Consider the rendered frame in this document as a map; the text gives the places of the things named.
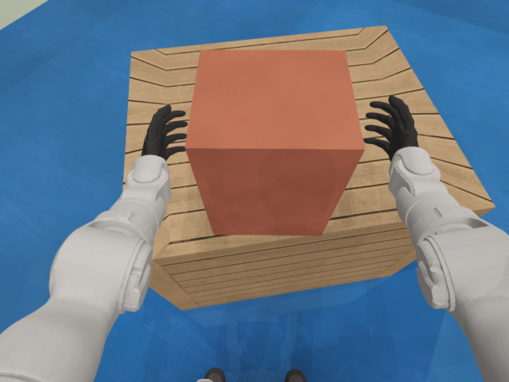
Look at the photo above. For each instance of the robot left hand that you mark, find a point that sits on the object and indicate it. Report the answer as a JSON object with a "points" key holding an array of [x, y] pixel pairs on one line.
{"points": [[156, 141]]}

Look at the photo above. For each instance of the robot right forearm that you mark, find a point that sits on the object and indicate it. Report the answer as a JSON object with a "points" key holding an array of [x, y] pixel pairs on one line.
{"points": [[423, 201]]}

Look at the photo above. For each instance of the robot right hand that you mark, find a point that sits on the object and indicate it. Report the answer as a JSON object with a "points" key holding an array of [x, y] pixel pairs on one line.
{"points": [[401, 123]]}

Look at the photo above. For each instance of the robot right upper arm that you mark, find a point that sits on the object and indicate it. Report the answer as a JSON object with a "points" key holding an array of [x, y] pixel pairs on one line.
{"points": [[467, 273]]}

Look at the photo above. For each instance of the carton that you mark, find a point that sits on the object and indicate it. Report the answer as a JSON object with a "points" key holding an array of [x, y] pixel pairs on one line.
{"points": [[273, 139]]}

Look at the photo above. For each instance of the pedestal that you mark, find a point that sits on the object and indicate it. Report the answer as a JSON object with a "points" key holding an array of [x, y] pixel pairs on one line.
{"points": [[364, 238]]}

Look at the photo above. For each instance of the robot left forearm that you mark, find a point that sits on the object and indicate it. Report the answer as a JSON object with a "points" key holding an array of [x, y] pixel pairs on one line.
{"points": [[140, 209]]}

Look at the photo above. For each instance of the robot left upper arm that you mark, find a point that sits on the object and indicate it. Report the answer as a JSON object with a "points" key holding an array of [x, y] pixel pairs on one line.
{"points": [[100, 275]]}

